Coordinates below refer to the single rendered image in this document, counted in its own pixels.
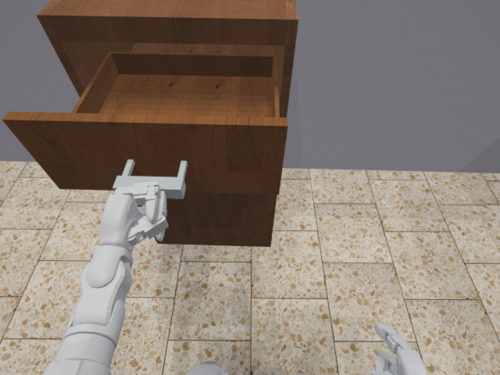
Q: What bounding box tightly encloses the robot left forearm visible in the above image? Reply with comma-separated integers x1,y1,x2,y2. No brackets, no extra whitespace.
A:
42,245,134,375

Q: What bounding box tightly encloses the cabinet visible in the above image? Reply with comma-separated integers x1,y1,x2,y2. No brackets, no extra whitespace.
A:
36,0,298,247

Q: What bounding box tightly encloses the drawer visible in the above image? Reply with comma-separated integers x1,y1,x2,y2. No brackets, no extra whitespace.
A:
2,52,288,195

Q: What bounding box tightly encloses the handle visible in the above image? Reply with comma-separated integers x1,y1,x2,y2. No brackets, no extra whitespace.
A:
112,159,188,199

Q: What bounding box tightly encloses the robot right hand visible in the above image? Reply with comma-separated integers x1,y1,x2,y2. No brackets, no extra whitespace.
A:
370,322,429,375

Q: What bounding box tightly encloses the robot left hand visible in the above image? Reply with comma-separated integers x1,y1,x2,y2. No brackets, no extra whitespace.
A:
99,181,169,254

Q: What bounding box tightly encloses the left robot shin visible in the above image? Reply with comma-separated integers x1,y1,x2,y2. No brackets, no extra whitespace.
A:
204,359,220,366

